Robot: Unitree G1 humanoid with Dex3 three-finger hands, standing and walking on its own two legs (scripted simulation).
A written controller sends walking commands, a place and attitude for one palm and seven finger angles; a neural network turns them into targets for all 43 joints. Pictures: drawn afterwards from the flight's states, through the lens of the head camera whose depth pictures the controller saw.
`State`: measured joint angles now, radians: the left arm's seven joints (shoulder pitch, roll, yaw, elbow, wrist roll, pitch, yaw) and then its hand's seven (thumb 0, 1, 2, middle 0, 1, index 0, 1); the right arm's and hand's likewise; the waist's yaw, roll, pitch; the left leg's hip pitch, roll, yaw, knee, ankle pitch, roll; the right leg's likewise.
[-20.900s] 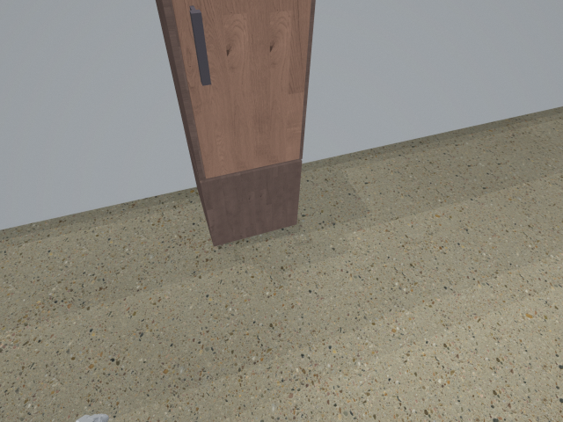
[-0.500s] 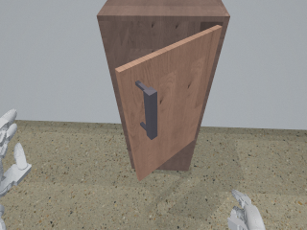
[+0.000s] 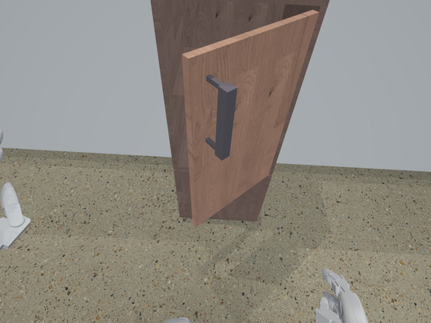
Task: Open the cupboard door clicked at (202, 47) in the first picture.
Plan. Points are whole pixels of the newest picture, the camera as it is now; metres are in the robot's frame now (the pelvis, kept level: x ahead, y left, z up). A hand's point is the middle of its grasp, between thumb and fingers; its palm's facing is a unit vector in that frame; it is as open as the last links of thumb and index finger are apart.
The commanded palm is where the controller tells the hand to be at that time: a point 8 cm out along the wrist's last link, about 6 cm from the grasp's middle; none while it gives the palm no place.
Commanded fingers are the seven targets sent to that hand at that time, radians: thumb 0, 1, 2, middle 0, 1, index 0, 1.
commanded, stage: step back with the hand held close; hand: left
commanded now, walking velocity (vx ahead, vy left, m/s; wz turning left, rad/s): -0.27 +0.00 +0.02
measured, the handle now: (217, 119) +0.46 +0.04 +0.13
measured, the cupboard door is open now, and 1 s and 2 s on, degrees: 42 42 42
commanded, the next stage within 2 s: stop stepping back and stand still in 0.42 s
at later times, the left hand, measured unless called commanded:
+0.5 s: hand (11, 296) +0.11 +0.22 +0.18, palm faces +0.32 -0.82 -0.47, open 7.4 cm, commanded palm +0.05 +0.27 +0.20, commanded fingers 0.00 0.90 0.90 -0.20 -0.30 -0.20 -0.30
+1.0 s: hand out of the picture +0.09 +0.25 +0.19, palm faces +0.34 -0.83 -0.44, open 7.4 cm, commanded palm +0.02 +0.29 +0.20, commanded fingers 0.00 0.90 0.90 -0.20 -0.30 -0.20 -0.30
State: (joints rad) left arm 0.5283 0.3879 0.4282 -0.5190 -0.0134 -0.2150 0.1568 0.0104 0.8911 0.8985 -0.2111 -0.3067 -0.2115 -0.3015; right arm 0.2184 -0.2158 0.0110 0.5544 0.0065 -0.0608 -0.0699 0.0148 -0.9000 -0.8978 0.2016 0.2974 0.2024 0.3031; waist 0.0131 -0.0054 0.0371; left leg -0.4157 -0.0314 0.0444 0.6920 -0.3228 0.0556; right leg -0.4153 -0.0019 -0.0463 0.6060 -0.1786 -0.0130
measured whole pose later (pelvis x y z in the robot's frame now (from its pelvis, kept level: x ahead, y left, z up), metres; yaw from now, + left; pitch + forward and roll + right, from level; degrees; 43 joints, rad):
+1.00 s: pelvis -0.14 +0.00 +0.02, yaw -4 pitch -1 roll -2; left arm 0.54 0.46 0.45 -0.54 -0.05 -0.22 0.15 0.01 0.89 0.90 -0.21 -0.31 -0.21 -0.30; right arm 0.25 -0.14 0.04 0.62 -0.02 -0.18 -0.06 0.02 -0.90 -0.90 0.20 0.30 0.20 0.30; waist -0.03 -0.04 0.02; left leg -0.36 -0.01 0.02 0.42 -0.05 0.05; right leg -0.19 0.05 -0.02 0.65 -0.50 -0.02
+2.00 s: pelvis -0.17 +0.00 +0.02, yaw +0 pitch -3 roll -2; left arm 0.37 0.17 0.01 1.19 0.01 0.03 0.01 0.01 0.91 0.90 -0.20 -0.30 -0.20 -0.30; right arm 0.32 -0.18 0.00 1.14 -0.02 0.04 -0.03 0.01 -0.91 -0.90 0.20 0.30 0.20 0.30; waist 0.00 -0.01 0.08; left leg -0.31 -0.03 -0.08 0.50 -0.14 0.01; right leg -0.13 0.03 -0.11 0.46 -0.29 -0.04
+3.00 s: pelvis -0.13 -0.03 +0.02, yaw -2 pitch -2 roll +0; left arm 0.21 0.21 0.03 1.13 0.00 0.00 0.03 0.00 0.91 0.90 -0.20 -0.30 -0.20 -0.30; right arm 0.16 -0.22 0.00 1.13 -0.01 0.02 -0.04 0.01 -0.90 -0.90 0.20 0.30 0.20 0.30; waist 0.00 0.02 0.08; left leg -0.21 0.00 -0.07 0.42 -0.17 -0.02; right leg -0.03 0.05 -0.09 0.37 -0.30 -0.07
